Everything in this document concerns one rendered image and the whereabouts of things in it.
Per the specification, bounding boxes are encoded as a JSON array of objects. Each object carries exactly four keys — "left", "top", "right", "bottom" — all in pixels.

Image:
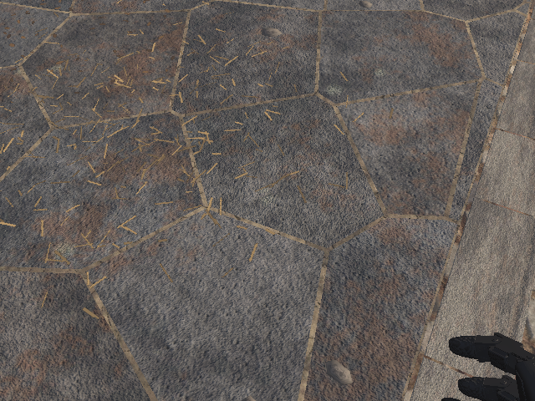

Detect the robot right hand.
[{"left": 441, "top": 332, "right": 535, "bottom": 401}]

